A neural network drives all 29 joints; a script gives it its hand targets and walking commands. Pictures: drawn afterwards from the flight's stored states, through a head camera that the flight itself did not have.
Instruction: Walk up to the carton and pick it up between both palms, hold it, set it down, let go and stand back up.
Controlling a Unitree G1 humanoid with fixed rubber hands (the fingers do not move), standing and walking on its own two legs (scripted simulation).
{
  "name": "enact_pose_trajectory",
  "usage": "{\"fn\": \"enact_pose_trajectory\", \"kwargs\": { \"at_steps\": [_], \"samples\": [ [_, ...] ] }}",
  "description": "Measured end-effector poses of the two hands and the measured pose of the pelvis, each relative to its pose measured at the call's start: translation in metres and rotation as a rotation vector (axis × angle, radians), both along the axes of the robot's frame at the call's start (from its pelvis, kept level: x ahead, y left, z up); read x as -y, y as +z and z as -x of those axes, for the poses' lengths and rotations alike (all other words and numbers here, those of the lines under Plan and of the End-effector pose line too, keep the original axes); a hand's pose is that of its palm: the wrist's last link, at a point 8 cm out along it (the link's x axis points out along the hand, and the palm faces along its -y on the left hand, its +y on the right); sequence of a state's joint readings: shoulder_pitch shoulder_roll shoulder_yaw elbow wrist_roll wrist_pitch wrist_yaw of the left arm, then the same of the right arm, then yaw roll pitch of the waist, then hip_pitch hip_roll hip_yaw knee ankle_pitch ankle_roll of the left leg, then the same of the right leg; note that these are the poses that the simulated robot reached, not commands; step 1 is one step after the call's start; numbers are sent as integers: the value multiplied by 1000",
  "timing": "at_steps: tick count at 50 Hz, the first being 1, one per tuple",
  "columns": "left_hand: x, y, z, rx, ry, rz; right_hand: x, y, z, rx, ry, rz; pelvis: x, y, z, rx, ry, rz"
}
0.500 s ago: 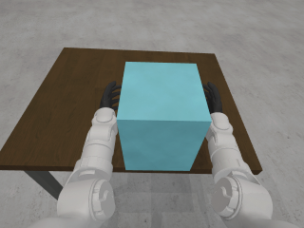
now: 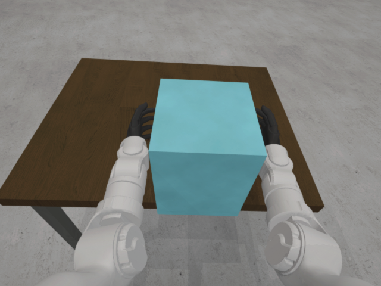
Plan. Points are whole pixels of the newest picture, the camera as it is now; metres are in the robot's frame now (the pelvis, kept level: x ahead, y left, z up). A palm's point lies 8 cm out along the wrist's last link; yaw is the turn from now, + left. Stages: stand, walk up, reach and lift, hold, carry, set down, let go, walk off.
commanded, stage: set down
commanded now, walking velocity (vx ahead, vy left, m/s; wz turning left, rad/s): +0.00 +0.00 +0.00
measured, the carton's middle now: (200, 151) +0.41 -0.01 +0.05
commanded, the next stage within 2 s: none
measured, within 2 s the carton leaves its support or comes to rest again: rests again in 0.10 s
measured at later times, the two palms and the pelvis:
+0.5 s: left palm (138, 135) +0.41 +0.13 +0.09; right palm (268, 141) +0.41 -0.16 +0.10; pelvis +0.01 +0.00 +0.00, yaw +0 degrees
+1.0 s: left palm (138, 135) +0.41 +0.13 +0.09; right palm (268, 142) +0.41 -0.16 +0.10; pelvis +0.01 +0.00 +0.00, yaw +0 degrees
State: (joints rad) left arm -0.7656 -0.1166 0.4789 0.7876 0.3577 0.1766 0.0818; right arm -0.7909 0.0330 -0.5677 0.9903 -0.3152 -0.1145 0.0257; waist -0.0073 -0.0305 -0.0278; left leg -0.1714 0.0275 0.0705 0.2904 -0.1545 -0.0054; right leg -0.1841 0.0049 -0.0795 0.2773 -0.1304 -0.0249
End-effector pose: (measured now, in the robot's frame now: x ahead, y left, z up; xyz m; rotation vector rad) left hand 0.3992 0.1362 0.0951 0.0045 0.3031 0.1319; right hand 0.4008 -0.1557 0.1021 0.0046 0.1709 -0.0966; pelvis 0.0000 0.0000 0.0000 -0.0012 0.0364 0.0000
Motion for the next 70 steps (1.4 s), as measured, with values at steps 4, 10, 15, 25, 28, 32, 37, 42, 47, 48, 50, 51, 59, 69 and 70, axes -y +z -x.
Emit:
{"fn": "enact_pose_trajectory", "kwargs": {
  "at_steps": [4,10,15,25,28,32,37,42,47,48,50,51,59,69,70],
  "samples": [
    [3,1,0,-4,-5,1,4,-3,4,-7,-15,-25,1,0,0,1,0,-2],
    [2,-1,-4,-14,-10,-4,3,-5,-1,-4,-16,-32,1,0,-3,-4,-3,-4],
    [1,-2,-8,-4,-5,-4,3,-6,-5,7,-10,-24,-1,0,-8,-5,-5,-4],
    [2,-5,-11,21,-9,11,2,-5,-7,15,-4,10,-2,0,-14,8,-3,0],
    [2,-5,-11,25,-11,5,2,-5,-7,18,-4,13,-3,0,-13,9,-3,1],
    [2,-5,-11,29,-13,-4,2,-5,-6,23,-7,6,-4,0,-13,11,-5,2],
    [1,-4,-11,30,-16,-13,3,-6,-6,30,-9,-2,-5,0,-12,16,-6,3],
    [1,-5,-11,36,-16,-8,3,-7,-6,37,-8,5,-5,0,-11,17,-4,2],
    [1,-5,-11,37,-16,-9,3,-7,-6,39,-7,9,-5,0,-12,12,-4,1],
    [1,-5,-11,37,-16,-9,3,-7,-6,39,-7,10,-5,0,-12,9,-4,1],
    [1,-5,-11,38,-16,-11,3,-7,-6,40,-7,9,-4,0,-13,5,-3,1],
    [1,-5,-12,39,-16,-12,3,-7,-6,41,-7,8,-4,0,-14,6,-3,2],
    [1,-15,-17,25,-21,-47,5,-15,-9,-12,17,45,-3,-1,-10,1,-17,1],
    [1,-37,-36,-19,-19,-77,5,-60,-24,-160,9,6,-5,-8,-2,-178,-40,14],
    [0,-35,-37,-13,-19,-80,5,-60,-27,-152,10,3,-5,-9,-3,-195,-41,15]
  ]
}}
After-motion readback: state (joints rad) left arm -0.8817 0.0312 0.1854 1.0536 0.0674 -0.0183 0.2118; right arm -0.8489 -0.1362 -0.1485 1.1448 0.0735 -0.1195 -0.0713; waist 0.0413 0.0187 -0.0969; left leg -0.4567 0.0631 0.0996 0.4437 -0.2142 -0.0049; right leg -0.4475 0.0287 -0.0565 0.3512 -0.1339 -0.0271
